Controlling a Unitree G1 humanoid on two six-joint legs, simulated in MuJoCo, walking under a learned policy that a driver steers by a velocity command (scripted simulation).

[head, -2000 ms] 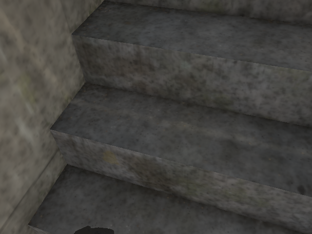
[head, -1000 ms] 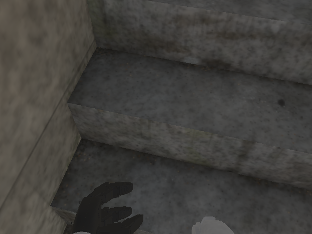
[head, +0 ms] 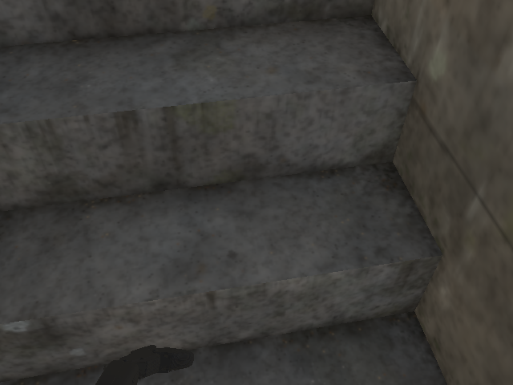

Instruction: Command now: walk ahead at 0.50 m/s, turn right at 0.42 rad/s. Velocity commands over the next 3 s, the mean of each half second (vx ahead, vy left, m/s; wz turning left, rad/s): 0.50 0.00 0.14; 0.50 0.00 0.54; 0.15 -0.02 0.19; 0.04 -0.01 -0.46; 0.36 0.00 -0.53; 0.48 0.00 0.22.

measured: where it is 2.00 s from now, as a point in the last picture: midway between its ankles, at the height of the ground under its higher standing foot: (174, 93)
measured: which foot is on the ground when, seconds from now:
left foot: down 0.00-0.00, up 0.02-0.40, down 0.42-0.90, up 0.92-1.00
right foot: down 0.00-0.44, up 0.46-0.82, down 0.84-1.00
